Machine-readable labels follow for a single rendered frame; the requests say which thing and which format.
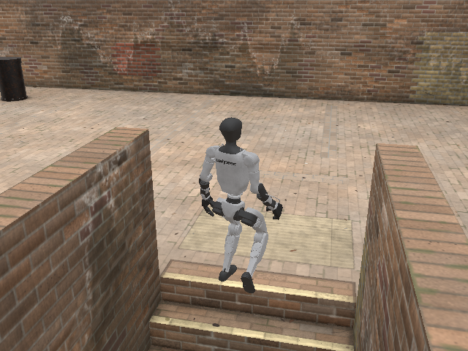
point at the robot left upper arm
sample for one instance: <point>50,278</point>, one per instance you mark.
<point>208,164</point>

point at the right robot forearm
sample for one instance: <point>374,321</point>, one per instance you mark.
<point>267,200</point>

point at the right robot hand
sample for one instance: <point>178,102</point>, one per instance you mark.
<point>277,212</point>

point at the left robot hand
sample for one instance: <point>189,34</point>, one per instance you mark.
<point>205,204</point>

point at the robot left thigh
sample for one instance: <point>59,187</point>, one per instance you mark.
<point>235,227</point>

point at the left robot forearm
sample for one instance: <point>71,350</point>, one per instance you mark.
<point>204,189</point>

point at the robot left foot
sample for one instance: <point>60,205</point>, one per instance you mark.
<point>223,276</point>

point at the robot right upper arm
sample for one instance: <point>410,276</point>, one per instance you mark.
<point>251,160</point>

